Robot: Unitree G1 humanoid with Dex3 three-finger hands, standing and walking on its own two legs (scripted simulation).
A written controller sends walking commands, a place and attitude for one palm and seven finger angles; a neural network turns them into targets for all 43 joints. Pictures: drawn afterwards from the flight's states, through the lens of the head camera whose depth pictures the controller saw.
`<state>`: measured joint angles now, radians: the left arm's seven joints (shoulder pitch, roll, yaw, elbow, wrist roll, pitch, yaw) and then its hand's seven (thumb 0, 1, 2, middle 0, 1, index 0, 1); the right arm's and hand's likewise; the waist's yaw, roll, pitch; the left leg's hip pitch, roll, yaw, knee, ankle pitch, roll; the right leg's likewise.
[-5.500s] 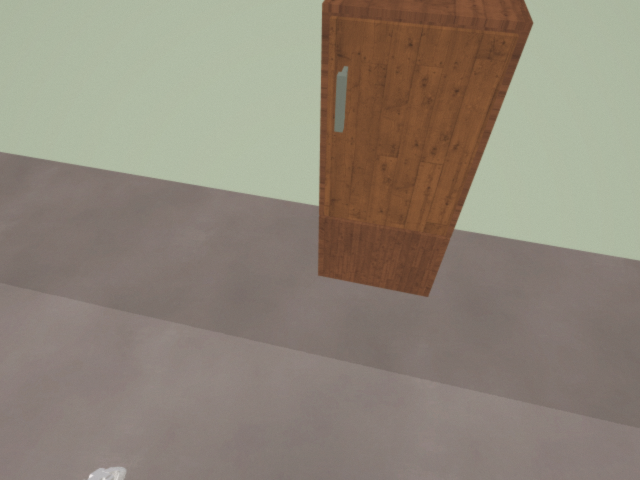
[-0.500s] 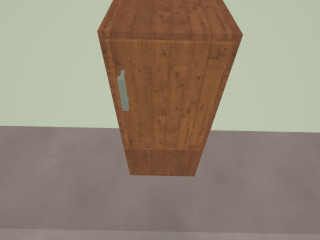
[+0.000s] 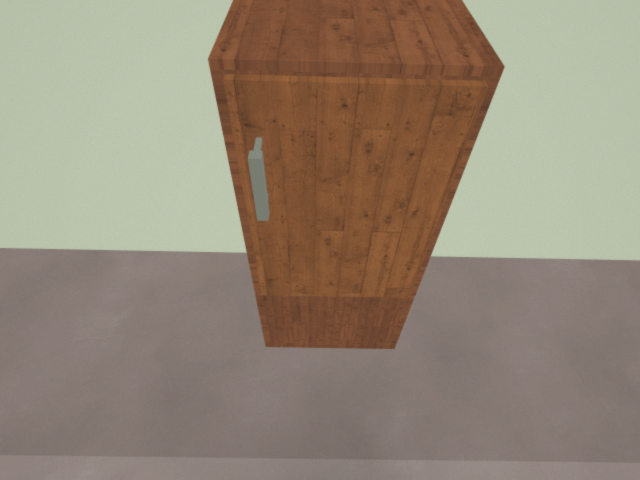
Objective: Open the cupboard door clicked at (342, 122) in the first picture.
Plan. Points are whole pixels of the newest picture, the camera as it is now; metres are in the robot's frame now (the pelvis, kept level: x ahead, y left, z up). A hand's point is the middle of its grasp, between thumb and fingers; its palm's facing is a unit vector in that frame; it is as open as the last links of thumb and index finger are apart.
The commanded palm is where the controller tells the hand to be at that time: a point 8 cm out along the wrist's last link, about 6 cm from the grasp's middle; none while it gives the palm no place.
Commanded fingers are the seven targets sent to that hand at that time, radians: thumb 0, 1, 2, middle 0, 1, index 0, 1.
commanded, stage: raise the hand with hooked fingers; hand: left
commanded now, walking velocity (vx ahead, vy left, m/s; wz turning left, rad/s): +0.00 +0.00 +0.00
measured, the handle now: (260, 180) +0.58 +0.14 +0.02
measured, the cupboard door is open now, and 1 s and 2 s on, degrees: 0 0 0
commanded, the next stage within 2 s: none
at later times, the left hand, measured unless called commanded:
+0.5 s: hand (162, 467) +0.14 +0.20 -0.04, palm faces +0.10 -0.99 -0.05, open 9.4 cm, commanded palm +0.14 +0.25 -0.03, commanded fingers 0.00 0.22 0.61 -0.25 -0.74 -0.25 -0.74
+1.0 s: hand (143, 405) +0.20 +0.23 -0.01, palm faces +0.05 -1.00 -0.05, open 12.4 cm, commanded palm +0.17 +0.28 +0.00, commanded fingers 0.00 -0.36 0.36 -0.29 -1.11 -0.29 -1.11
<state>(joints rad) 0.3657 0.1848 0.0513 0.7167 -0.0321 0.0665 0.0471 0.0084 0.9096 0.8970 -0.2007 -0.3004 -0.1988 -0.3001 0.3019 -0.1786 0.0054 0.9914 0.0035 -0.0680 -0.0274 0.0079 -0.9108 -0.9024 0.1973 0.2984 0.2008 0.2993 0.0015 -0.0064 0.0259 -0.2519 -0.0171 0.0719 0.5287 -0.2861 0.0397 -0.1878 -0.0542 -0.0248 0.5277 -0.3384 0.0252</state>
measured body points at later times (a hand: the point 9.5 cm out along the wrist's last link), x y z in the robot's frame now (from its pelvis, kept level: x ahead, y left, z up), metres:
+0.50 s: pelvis -0.05 -0.05 -0.09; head +0.00 -0.03 +0.35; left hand +0.13 +0.25 -0.04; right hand +0.17 -0.28 -0.14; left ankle +0.00 +0.09 -0.73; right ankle -0.04 -0.14 -0.73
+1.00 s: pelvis -0.04 -0.02 -0.06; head +0.01 -0.01 +0.38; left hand +0.19 +0.28 +0.00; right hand +0.11 -0.28 -0.14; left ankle +0.00 +0.09 -0.73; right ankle -0.04 -0.14 -0.73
